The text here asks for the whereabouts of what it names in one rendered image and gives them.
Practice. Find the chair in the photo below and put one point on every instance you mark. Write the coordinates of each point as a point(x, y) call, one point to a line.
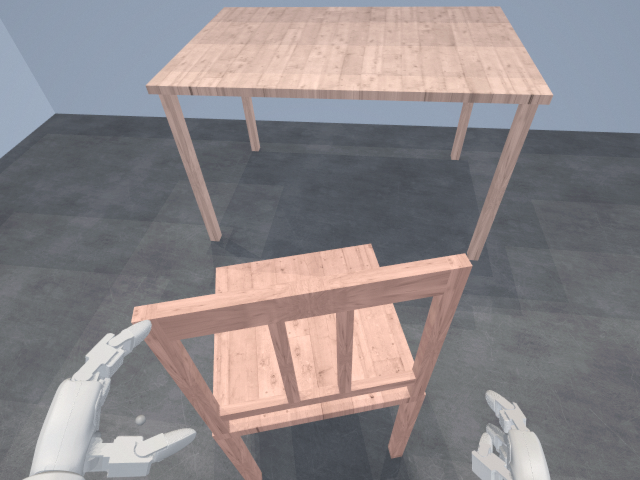
point(305, 338)

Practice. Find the right robot hand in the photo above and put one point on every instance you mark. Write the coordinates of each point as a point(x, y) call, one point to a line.
point(521, 456)

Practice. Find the table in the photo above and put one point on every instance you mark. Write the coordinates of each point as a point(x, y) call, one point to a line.
point(432, 54)

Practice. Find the left robot hand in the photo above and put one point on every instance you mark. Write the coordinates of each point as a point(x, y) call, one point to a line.
point(65, 442)

